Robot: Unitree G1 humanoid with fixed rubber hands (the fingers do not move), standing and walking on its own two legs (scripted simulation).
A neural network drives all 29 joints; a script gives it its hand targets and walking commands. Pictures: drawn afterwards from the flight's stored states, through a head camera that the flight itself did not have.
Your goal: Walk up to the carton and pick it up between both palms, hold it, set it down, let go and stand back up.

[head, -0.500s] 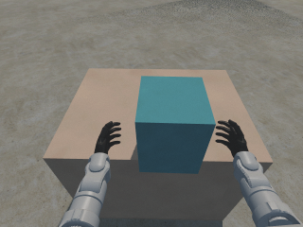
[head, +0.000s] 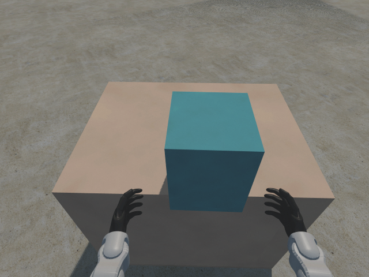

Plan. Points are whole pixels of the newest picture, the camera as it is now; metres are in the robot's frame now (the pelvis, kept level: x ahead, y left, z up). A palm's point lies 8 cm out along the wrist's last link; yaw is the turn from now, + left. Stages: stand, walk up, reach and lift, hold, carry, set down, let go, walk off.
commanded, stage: set down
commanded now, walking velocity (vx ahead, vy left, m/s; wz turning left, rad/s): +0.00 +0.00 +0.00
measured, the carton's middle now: (207, 152) +0.44 -0.02 +0.02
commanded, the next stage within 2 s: let go in 1.00 s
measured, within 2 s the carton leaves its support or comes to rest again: neither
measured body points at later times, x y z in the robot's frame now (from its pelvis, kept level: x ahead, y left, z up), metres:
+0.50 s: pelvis +0.01 +0.01 +0.00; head +0.00 +0.02 +0.45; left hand +0.21 +0.23 -0.06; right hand +0.21 -0.21 -0.06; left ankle -0.01 +0.13 -0.75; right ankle +0.01 -0.10 -0.75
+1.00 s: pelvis +0.01 +0.01 +0.00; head +0.01 +0.02 +0.45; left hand +0.18 +0.25 -0.08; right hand +0.18 -0.22 -0.08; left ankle -0.01 +0.13 -0.75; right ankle +0.01 -0.10 -0.75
